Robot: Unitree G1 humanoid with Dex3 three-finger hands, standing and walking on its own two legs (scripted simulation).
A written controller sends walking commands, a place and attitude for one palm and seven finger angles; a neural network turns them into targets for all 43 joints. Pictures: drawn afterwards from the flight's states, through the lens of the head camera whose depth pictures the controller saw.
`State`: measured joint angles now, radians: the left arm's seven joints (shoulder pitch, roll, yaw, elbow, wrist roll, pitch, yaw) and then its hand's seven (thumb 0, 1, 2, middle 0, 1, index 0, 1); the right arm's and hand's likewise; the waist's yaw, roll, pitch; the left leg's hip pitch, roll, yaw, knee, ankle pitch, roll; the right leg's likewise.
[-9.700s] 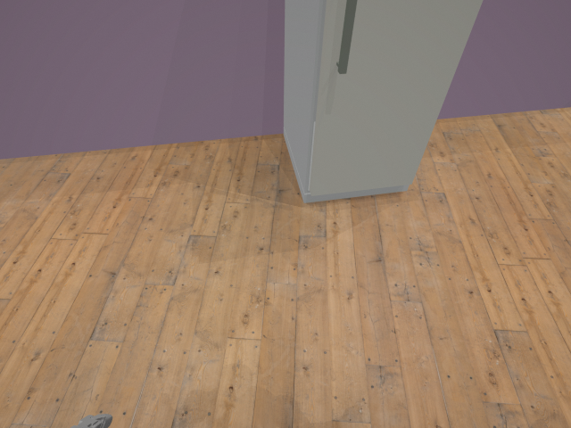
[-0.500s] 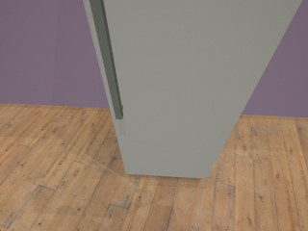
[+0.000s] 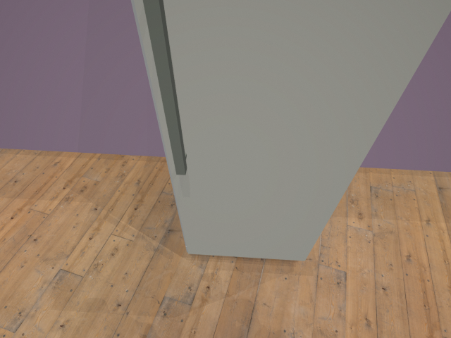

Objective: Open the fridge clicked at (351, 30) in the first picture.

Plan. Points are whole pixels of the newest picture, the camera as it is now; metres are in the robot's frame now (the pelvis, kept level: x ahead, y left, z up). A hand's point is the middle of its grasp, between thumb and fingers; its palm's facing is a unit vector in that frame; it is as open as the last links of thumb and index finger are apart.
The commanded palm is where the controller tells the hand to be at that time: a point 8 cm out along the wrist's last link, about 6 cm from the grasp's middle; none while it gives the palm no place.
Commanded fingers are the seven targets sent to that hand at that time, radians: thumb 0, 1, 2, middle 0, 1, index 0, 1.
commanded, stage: look again from close up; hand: left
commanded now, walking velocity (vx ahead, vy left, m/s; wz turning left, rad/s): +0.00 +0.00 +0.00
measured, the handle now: (171, 93) +0.52 +0.15 +0.16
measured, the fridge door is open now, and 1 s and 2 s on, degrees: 0 0 0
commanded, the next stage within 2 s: shuffle to correct the standing spot in 0.16 s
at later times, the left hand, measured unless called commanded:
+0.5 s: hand out of the picture +0.02 +0.19 -0.18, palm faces +0.03 -0.98 -0.20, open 7.3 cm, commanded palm none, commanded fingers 0.00 0.90 0.90 -0.20 -0.30 -0.20 -0.30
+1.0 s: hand out of the picture +0.06 +0.18 -0.18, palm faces +0.03 -0.97 -0.24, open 7.3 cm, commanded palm none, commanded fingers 0.00 0.90 0.90 -0.20 -0.30 -0.20 -0.30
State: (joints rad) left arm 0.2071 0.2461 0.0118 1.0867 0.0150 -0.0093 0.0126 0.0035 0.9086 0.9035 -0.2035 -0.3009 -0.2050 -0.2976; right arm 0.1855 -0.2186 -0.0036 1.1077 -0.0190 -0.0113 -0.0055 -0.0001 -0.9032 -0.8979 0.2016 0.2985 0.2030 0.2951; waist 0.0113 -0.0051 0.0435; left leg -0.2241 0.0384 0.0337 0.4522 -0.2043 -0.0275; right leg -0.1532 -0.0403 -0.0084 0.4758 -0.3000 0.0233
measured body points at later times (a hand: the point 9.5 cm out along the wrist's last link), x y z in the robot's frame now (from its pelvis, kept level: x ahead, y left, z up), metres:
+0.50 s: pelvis +0.02 +0.00 -0.01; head +0.03 +0.01 +0.44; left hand +0.02 +0.24 -0.17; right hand +0.03 -0.23 -0.16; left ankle +0.02 +0.14 -0.74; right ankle -0.03 -0.13 -0.74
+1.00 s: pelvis +0.03 -0.01 -0.01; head +0.05 -0.01 +0.44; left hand +0.06 +0.23 -0.16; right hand +0.08 -0.25 -0.16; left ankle +0.03 +0.13 -0.74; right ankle -0.03 -0.13 -0.74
